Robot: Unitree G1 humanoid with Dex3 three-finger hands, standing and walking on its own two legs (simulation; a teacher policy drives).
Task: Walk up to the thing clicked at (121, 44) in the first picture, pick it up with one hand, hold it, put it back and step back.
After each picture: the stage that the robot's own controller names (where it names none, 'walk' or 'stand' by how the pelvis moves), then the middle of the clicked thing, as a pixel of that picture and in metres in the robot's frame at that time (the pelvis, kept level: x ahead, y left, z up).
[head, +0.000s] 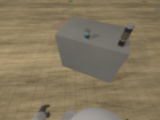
stand; (125, 36) +0.83 -0.32 +0.03
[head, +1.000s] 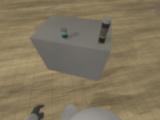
walk; (103, 32) +0.77 -0.06 +0.07
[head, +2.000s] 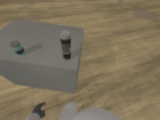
stand; (66, 47) +0.49 +0.23 +0.07
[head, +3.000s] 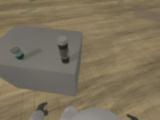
stand; (64, 51) +0.48 +0.23 +0.04
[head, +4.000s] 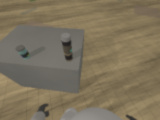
stand; (67, 48) +0.52 +0.20 +0.05
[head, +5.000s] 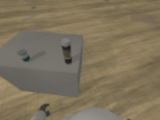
stand; (67, 52) +0.52 +0.21 +0.03
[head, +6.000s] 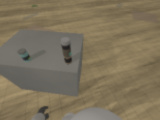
stand; (67, 52) +0.52 +0.21 +0.03
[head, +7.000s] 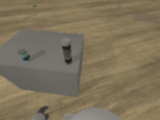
stand; (67, 52) +0.51 +0.21 +0.03
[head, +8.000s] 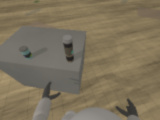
rise first; (68, 50) +0.52 +0.21 +0.03
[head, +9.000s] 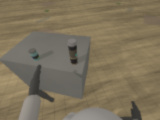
go down; (73, 53) +0.52 +0.20 +0.04
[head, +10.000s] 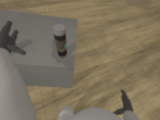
go down; (61, 43) +0.51 +0.18 +0.07
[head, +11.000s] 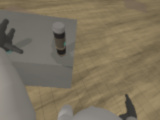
approach; (60, 41) +0.52 +0.19 +0.08
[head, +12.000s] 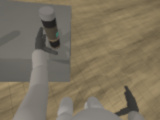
close in; (52, 31) +0.53 +0.20 +0.12
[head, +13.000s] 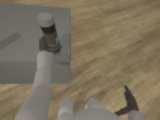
lift; (51, 37) +0.50 +0.20 +0.11
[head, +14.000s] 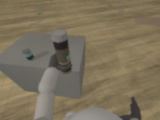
lift; (63, 54) +0.33 +0.17 +0.22
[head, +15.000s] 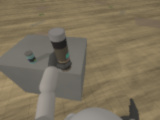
hold; (62, 53) +0.32 +0.17 +0.23
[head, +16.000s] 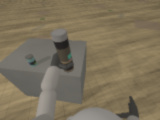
hold; (64, 53) +0.33 +0.16 +0.24
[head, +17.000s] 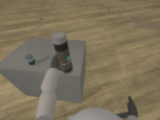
hold; (63, 55) +0.33 +0.16 +0.22
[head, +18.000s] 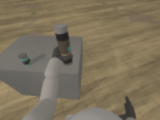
crouch; (64, 47) +0.41 +0.16 +0.21
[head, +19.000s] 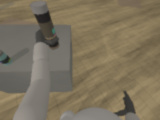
lower; (48, 29) +0.51 +0.21 +0.21
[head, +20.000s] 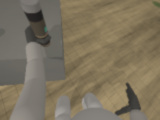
lower; (39, 27) +0.54 +0.22 +0.13
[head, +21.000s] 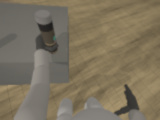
lower; (48, 35) +0.51 +0.20 +0.11
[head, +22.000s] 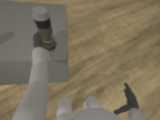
lower; (46, 33) +0.52 +0.21 +0.12
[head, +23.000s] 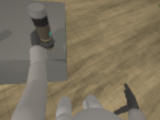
lower; (44, 31) +0.53 +0.21 +0.12
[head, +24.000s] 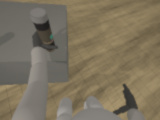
open; (45, 34) +0.52 +0.21 +0.12
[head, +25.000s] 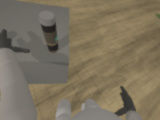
sink last; (50, 36) +0.51 +0.20 +0.10
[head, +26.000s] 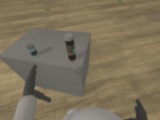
sink last; (70, 48) +0.53 +0.22 +0.08
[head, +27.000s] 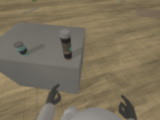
stand; (66, 46) +0.51 +0.21 +0.09
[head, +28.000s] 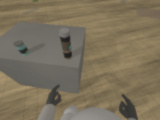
stand; (66, 45) +0.51 +0.21 +0.10
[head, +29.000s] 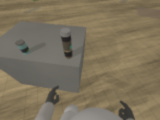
stand; (67, 45) +0.52 +0.20 +0.09
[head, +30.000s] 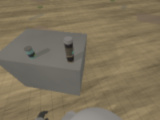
stand; (69, 51) +0.54 +0.20 +0.03
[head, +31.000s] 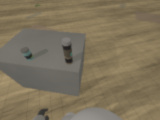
stand; (67, 52) +0.51 +0.21 +0.03
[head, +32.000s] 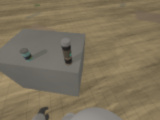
stand; (67, 53) +0.50 +0.21 +0.03
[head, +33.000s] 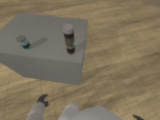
walk; (69, 41) +0.54 +0.18 +0.05
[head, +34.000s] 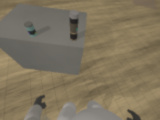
walk; (73, 27) +0.70 +0.20 +0.04
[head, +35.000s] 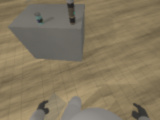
walk; (71, 12) +0.98 +0.29 +0.06
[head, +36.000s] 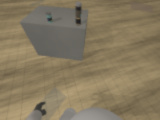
stand; (78, 14) +1.13 +0.22 +0.05
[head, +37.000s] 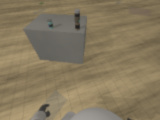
stand; (77, 20) +1.14 +0.23 +0.03
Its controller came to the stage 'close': yes
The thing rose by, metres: 0.21
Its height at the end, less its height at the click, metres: +0.00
